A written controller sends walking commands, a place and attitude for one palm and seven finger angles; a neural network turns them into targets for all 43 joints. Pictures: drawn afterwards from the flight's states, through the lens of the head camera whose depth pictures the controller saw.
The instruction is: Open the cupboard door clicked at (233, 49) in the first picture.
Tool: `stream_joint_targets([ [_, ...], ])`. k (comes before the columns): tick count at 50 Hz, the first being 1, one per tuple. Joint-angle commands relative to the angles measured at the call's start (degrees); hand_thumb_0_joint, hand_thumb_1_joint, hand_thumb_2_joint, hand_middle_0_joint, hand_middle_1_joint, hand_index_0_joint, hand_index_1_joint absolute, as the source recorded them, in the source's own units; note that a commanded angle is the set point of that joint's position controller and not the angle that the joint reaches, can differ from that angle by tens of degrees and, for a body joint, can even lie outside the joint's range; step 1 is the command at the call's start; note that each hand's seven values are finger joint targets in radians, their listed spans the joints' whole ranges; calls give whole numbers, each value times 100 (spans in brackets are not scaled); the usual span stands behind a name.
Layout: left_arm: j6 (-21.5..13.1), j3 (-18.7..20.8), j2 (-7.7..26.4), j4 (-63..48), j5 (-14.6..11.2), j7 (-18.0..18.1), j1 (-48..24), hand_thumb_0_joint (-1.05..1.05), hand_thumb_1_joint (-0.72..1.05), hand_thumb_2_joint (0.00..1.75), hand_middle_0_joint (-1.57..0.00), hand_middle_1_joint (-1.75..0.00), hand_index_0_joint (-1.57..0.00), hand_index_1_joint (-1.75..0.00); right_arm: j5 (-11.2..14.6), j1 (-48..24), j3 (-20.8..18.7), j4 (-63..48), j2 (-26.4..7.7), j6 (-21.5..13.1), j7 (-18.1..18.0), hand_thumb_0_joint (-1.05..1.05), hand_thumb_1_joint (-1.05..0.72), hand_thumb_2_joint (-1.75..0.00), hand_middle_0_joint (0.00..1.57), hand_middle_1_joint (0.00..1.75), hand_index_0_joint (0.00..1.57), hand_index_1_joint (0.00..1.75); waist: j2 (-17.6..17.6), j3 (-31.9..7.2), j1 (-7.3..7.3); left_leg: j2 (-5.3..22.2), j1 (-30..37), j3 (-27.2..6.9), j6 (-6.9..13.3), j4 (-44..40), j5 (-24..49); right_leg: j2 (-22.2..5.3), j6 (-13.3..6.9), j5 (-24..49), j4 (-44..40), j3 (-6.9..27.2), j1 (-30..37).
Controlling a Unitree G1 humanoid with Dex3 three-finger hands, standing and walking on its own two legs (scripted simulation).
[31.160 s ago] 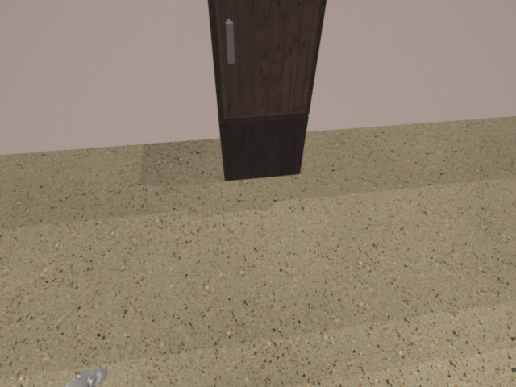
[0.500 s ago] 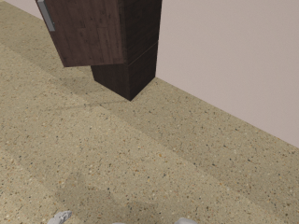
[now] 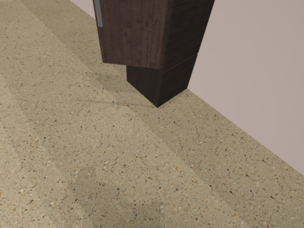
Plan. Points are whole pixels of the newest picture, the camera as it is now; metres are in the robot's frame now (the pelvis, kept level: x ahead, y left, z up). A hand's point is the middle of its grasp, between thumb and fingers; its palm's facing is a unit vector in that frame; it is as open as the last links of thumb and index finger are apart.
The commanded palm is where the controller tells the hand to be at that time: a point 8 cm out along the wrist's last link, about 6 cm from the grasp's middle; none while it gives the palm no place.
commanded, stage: take the last steps up to it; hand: left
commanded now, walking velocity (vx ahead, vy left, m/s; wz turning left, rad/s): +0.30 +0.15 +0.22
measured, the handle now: (100, 10) +1.08 +0.37 +0.02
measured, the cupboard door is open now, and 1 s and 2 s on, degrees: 44 44 44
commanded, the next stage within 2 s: come to a stop and stand still in 1.42 s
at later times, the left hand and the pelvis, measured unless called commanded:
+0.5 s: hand out of the picture +0.10 +0.18 -0.15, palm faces +0.17 -0.97 -0.18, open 7.4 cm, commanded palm none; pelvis +0.11 +0.01 +0.02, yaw +7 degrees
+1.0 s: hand (66, 153) +0.34 +0.32 -0.15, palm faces +0.13 -0.97 -0.19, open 7.4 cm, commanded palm none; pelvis +0.27 +0.12 +0.02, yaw +5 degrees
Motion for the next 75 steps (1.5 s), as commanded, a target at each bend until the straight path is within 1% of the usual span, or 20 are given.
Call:
stream_joint_targets([
  [1,-259,168,468,-711,59,-69,-880,0,90,90,-20,-30,-20,-30,-7,829,-190,-130,-1054,-196,-171,0,-90,-90,20,30,20,30,1764,-227,-423,1705,909,-2278,1071,-1963,-216,-37,-77,203,1710,532,-1983],
  [9,-310,85,246,-528,33,-149,-659,0,90,90,-20,-30,-20,-30,12,839,-152,34,-996,-281,-123,0,-90,-90,20,30,20,30,1188,-162,-190,1237,200,-1422,909,-1961,-100,251,-20,716,-545,-19,-388],
  [12,-374,188,422,-198,50,-121,290,0,90,90,-20,-30,-20,-30,56,587,-147,39,-922,-242,-87,0,-90,-90,20,30,20,30,732,-218,314,783,-972,-1061,567,-994,-814,371,-45,1210,-1694,-28,1493],
  [13,-433,262,686,-42,91,-75,848,0,90,90,-20,-30,-20,-30,94,559,-116,-6,-691,-255,-59,0,-90,-90,20,30,20,30,-32,-348,543,233,-1691,-512,253,50,-1181,-267,-195,441,-2450,741,2331],
  [14,-487,385,1279,62,118,-7,1267,0,90,90,-20,-30,-20,-30,123,562,-73,-186,-345,-268,-26,0,-90,-90,20,30,20,30,-1770,-328,709,-224,-2666,0,-51,1782,-1708,-1962,-757,-556,-3610,3025,2773],
  [15,-469,367,1330,18,42,48,1271,0,90,90,-20,-30,-20,-30,25,282,-137,-299,-725,-227,6,0,-90,-90,20,30,20,30,-1248,-55,649,107,-2772,-508,-99,2906,-1633,-2492,-1164,-1213,-4224,3910,1980],
  [21,-660,164,504,-79,28,68,339,0,90,90,-20,-30,-20,-30,4,399,-130,-8,-290,-101,183,0,-90,-90,20,30,20,30,-497,153,-54,685,-1989,-215,-407,2657,442,-1366,-718,1296,-3999,1015,730],
  [30,-618,237,754,372,81,59,631,0,90,90,-20,-30,-20,-30,56,194,-69,-131,-153,-323,243,0,-90,-90,20,30,20,30,-636,-122,-32,261,-355,529,-297,-154,643,-1205,-560,2479,-3089,202,921],
  [32,-557,192,548,357,68,19,580,0,90,90,-20,-30,-20,-30,19,1217,-184,192,-640,-379,143,0,-90,-90,20,30,20,30,373,-509,-519,307,1415,420,-176,-586,398,-755,-360,2243,-1546,-195,4],
  [33,-522,136,185,225,23,-3,705,0,90,90,-20,-30,-20,-30,-66,2035,-369,336,-1289,-413,43,0,-90,-90,20,30,20,30,1934,-1040,-827,1635,2397,-1376,305,-891,53,-38,-100,561,75,-662,-1120],
  [34,-508,70,49,-23,25,18,382,0,90,90,-20,-30,-20,-30,-36,2537,-409,426,-1544,-353,-58,0,-90,-90,20,30,20,30,2432,-1223,-980,2350,2402,-2506,748,-1785,-328,339,-113,-703,1602,-277,-1709],
  [35,-524,62,32,-140,16,13,21,0,90,90,-20,-30,-20,-30,-18,2266,-375,379,-1497,-324,-117,0,-90,-90,20,30,20,30,1752,-835,-880,2520,2098,-2480,991,-1947,-374,66,-264,-454,2329,187,-2137],
  [41,-359,80,-94,140,71,-76,186,0,90,90,-20,-30,-20,-30,17,1085,-79,194,-552,-530,-170,0,-90,-90,20,30,20,30,1104,-253,-124,1751,340,-823,672,-2353,420,-236,-209,1205,1947,374,-1571],
  [55,-387,25,4,-544,65,-108,-1320,0,90,90,-20,-30,-20,-30,-38,1889,-35,710,-539,-530,-144,0,-90,-90,20,30,20,30,741,73,-344,1707,1201,-268,788,-2025,2045,170,-289,1507,-1003,21,-945],
  [58,-482,106,219,-250,76,-86,-336,0,90,90,-20,-30,-20,-30,14,1807,12,781,-472,-511,-145,0,-90,-90,20,30,20,30,472,-299,109,1208,581,158,391,-583,2452,384,-477,2015,-1947,-39,976],
  [59,-560,219,602,1,95,-42,525,0,90,90,-20,-30,-20,-30,87,1707,18,688,-367,-545,-123,0,-90,-90,20,30,20,30,-100,-891,437,802,-485,459,127,658,1952,-416,-831,2459,-2039,1041,2541],
  [60,-582,349,1152,209,54,5,1257,0,90,90,-20,-30,-20,-30,123,1727,19,513,-245,-562,-93,0,-90,-90,20,30,20,30,-1161,-1306,557,86,-1869,780,-190,2255,-1026,-1877,-1551,3198,-2672,2909,3684],
  [61,-569,346,1203,206,-30,51,1266,0,90,90,-20,-30,-20,-30,106,1407,-30,448,-487,-512,-95,0,-90,-90,20,30,20,30,-529,-1122,604,299,-2113,87,-182,3252,-1709,-2228,-1871,3091,-3081,3196,3169],
  [66,-639,127,301,-37,3,120,13,0,90,90,-20,-30,-20,-30,54,1222,-5,483,63,-304,-38,0,-90,-90,20,30,20,30,-398,-335,-161,803,-1360,-152,-361,2311,-462,-1244,-1251,3482,-3432,1002,967],
  [75,-522,149,370,155,16,2,-17,0,90,90,-20,-30,-20,-30,-3,1676,-137,548,-380,-434,6,0,-90,-90,20,30,20,30,651,-445,-538,581,1320,43,-277,-637,724,-352,-602,955,-2058,333,-594],
])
